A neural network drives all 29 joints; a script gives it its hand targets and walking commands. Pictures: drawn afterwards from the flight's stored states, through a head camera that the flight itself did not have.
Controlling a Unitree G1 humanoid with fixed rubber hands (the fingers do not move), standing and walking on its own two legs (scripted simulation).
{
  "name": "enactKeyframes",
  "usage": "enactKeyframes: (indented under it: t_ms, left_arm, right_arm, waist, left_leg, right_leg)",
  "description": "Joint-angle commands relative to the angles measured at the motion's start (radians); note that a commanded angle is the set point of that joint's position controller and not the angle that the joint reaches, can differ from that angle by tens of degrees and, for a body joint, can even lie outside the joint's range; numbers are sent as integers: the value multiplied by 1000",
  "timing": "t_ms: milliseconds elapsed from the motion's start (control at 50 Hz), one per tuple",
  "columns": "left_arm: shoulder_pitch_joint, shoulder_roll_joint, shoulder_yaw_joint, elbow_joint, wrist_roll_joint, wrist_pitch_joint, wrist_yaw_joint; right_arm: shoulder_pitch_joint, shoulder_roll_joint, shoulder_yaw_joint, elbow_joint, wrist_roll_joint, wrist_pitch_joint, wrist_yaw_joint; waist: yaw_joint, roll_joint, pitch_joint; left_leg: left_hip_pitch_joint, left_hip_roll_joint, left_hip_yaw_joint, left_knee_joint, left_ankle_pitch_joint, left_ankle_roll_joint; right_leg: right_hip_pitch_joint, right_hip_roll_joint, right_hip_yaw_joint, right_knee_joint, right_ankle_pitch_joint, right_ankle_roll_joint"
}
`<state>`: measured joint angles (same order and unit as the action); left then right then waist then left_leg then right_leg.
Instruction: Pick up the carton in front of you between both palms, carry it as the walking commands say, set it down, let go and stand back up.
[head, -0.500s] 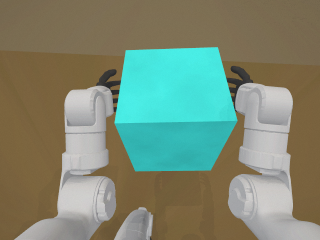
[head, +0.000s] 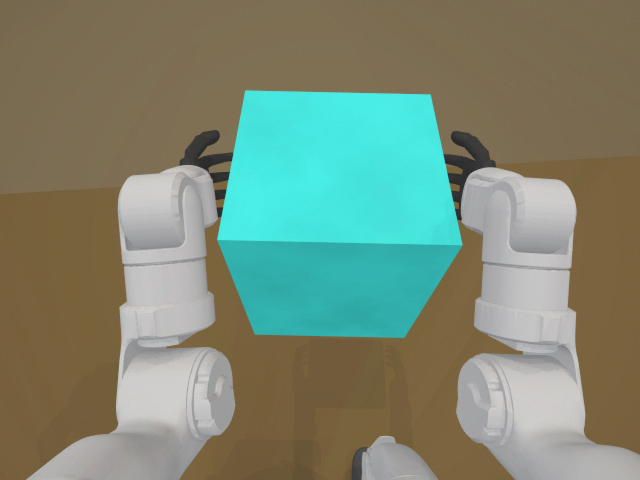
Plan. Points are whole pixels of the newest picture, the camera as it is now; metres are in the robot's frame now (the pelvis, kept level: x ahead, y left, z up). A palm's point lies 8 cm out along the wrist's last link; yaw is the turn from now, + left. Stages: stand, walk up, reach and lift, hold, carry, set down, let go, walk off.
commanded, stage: carry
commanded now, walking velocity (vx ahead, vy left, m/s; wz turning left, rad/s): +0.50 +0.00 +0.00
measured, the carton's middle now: (333, 227) +0.39 -0.02 +0.10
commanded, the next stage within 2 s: none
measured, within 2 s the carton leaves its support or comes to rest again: neither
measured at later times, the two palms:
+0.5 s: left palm (200, 44) +0.68 +0.16 +0.20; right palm (397, 39) +0.68 -0.14 +0.20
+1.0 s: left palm out of the picture +0.95 +0.16 +0.23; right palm out of the picture +0.98 -0.13 +0.24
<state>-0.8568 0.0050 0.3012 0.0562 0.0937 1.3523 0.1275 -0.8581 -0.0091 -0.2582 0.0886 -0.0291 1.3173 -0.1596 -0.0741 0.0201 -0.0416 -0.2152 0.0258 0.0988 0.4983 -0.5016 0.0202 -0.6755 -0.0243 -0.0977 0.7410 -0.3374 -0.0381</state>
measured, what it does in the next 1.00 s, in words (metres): climbs: right foot, then left foot 0.03 m higher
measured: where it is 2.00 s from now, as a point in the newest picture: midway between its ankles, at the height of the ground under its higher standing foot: (306, 183)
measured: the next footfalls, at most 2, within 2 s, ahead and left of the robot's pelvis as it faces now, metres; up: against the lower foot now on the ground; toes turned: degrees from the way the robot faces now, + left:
right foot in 0.02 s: +0.19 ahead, -0.10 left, +0.03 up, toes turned -5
left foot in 0.42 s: +0.44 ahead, +0.10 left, +0.06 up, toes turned +6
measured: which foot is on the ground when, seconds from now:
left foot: down 0.00-0.06, up 0.08-0.40, down 0.42-0.84, up 0.86-1.00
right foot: up 0.00-0.00, down 0.02-0.44, up 0.46-0.80, down 0.82-1.00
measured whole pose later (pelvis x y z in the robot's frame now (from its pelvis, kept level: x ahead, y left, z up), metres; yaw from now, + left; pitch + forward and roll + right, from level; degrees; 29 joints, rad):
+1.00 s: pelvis +0.59 -0.02 +0.08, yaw +1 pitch +4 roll +0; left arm -0.80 0.01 0.23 0.14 0.04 1.34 0.14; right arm -0.85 -0.02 -0.28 0.16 -0.07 1.35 -0.11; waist 0.09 0.01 -0.04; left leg -0.65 0.01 0.02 1.30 -0.43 0.04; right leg -0.39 0.01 -0.12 0.57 -0.38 -0.06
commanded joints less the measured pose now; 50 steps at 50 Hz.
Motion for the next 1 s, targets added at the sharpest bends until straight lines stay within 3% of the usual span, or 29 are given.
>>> enactKeyframes:
  t_ms: [0,20,40,60,100,120,160,220,280,340,360,400,420,440,460,500,520,560,660,740,780,800,820,840,860,880,900,940,980]
  left_arm:
    - [-647,-971,-582,74,-367,-23,-189]
    - [-616,-980,-570,109,-376,-26,-199]
    - [-638,-963,-557,124,-374,-40,-204]
    - [-659,-995,-568,103,-399,-40,-212]
    - [-783,-1074,-615,-3,-481,-45,-227]
    - [-844,-1106,-637,-53,-518,-49,-231]
    - [-920,-1144,-658,-120,-569,-54,-237]
    - [-936,-1132,-660,-168,-597,-47,-238]
    - [-873,-1098,-648,-123,-580,-31,-238]
    - [-811,-1078,-630,-33,-541,-25,-245]
    - [-793,-1077,-623,-1,-528,-26,-247]
    - [-770,-1085,-609,56,-508,-29,-252]
    - [-770,-1078,-598,76,-491,-31,-256]
    - [-780,-1097,-585,74,-485,-32,-261]
    - [-811,-1092,-589,59,-478,-38,-256]
    - [-782,-1076,-575,27,-447,-43,-230]
    - [-758,-1067,-562,17,-429,-47,-216]
    - [-729,-1042,-550,-19,-400,-49,-189]
    - [-694,-968,-563,-74,-344,-41,-148]
    - [-657,-937,-581,-13,-334,-23,-160]
    - [-645,-953,-584,49,-351,-20,-178]
    - [-616,-960,-573,92,-361,-22,-187]
    - [-618,-945,-560,110,-362,-29,-194]
    - [-624,-967,-561,116,-376,-34,-201]
    - [-674,-996,-581,64,-408,-34,-210]
    - [-730,-1043,-609,19,-452,-37,-217]
    - [-795,-1079,-632,-36,-491,-41,-224]
    - [-887,-1134,-664,-109,-554,-48,-233]
    - [-915,-1138,-669,-150,-583,-50,-238]
  right_arm:
    - [-725,1063,603,-8,439,12,275]
    - [-739,1050,591,8,428,12,279]
    - [-742,1076,572,35,419,16,284]
    - [-764,1071,559,40,403,11,284]
    - [-752,1077,534,39,384,4,271]
    - [-733,1078,520,30,369,1,259]
    - [-723,1059,502,1,342,-1,234]
    - [-718,1019,502,-48,313,-1,201]
    - [-677,974,502,-30,281,12,188]
    - [-646,972,511,32,272,18,199]
    - [-642,978,512,56,274,18,207]
    - [-609,1000,504,121,283,11,224]
    - [-590,1010,496,140,293,3,233]
    - [-623,1011,497,125,300,-11,238]
    - [-659,1049,515,99,334,-13,246]
    - [-782,1119,578,-28,424,-20,258]
    - [-840,1142,603,-89,461,-24,262]
    - [-896,1165,630,-167,512,-26,266]
    - [-861,1111,636,-202,529,-9,269]
    - [-774,1058,618,-96,478,8,273]
    - [-740,1055,605,-31,452,12,275]
    - [-738,1050,595,-6,439,14,277]
    - [-740,1063,582,19,431,17,282]
    - [-741,1051,565,28,403,17,281]
    - [-748,1067,556,38,390,13,277]
    - [-738,1062,541,34,379,10,270]
    - [-722,1069,531,26,366,7,261]
    - [-707,1056,514,-4,339,2,236]
    - [-707,1032,511,-40,321,-3,213]
  waist:
    - [102,75,-526]
    - [169,-14,-608]
    - [168,-348,-638]
    - [172,-306,-553]
    - [180,-60,-490]
    - [163,-26,-484]
    - [134,-81,-496]
    - [139,-115,-479]
    - [146,-132,-442]
    - [141,-173,-399]
    - [122,-181,-400]
    - [19,-129,-506]
    - [-45,-33,-593]
    - [-31,290,-622]
    - [-27,263,-568]
    - [-21,29,-503]
    - [-4,3,-491]
    - [11,46,-509]
    - [2,93,-473]
    - [11,131,-433]
    - [83,95,-486]
    - [136,43,-568]
    - [161,-198,-663]
    - [182,-352,-598]
    - [166,-223,-521]
    - [180,-99,-494]
    - [165,-30,-476]
    - [130,-64,-484]
    - [129,-103,-477]
  left_leg:
    - [61,128,-4,193,815,76]
    - [-120,110,0,410,567,25]
    - [-443,-52,-4,667,168,-26]
    - [-613,-75,-103,848,-40,-9]
    - [-697,-18,-129,955,11,15]
    - [-683,3,-137,904,52,20]
    - [-636,12,-127,820,87,28]
    - [-656,16,-84,716,88,22]
    - [-585,29,-52,475,138,9]
    - [-405,-30,56,252,178,17]
    - [-309,-66,102,195,176,28]
    - [123,-121,155,89,241,71]
    - [382,33,-117,50,100,126]
    - [531,280,-679,-93,115,269]
    - [551,313,-791,-136,266,309]
    - [451,285,-594,-26,536,278]
    - [401,262,-521,-30,532,240]
    - [357,236,-438,-64,407,199]
    - [310,229,-306,-122,395,221]
    - [214,188,-152,-104,518,160]
    - [105,146,-30,109,785,102]
    - [-27,120,10,280,747,50]
    - [-307,34,9,573,407,-15]
    - [-562,-107,-53,766,-39,-23]
    - [-661,-51,-130,914,-44,5]
    - [-693,-26,-132,960,-12,14]
    - [-685,0,-137,920,27,20]
    - [-634,18,-133,828,80,26]
    - [-632,14,-100,782,89,27]
  right_leg:
    - [584,109,-144,-182,93,-45]
    - [829,-61,109,-210,-42,-89]
    - [1009,-300,661,-339,-39,-239]
    - [1012,-323,773,-389,86,-285]
    - [934,-291,570,-274,396,-265]
    - [889,-266,496,-276,390,-223]
    - [843,-241,421,-310,272,-174]
    - [821,-241,365,-351,220,-197]
    - [772,-223,264,-373,265,-187]
    - [702,-193,157,-363,385,-145]
    - [674,-185,120,-323,480,-126]
    - [524,-138,-9,-52,716,-51]
    - [320,-92,-26,181,474,6]
    - [25,58,8,437,-5,50]
    - [-131,86,108,625,-209,28]
    - [-196,19,139,715,-156,-4]
    - [-184,-2,142,663,-124,-10]
    - [-135,-10,129,566,-102,-7]
    - [-114,-31,66,267,-81,14]
    - [129,50,-76,-33,8,3]
    - [468,120,-167,-179,91,-34]
    - [730,63,-66,-178,65,-67]
    - [964,-235,463,-259,-91,-188]
    - [1027,-319,789,-404,30,-286]
    - [997,-325,718,-357,144,-296]
    - [939,-304,623,-300,287,-285]
    - [881,-277,528,-285,340,-244]
    - [818,-243,430,-317,232,-180]
    - [792,-236,392,-344,193,-184]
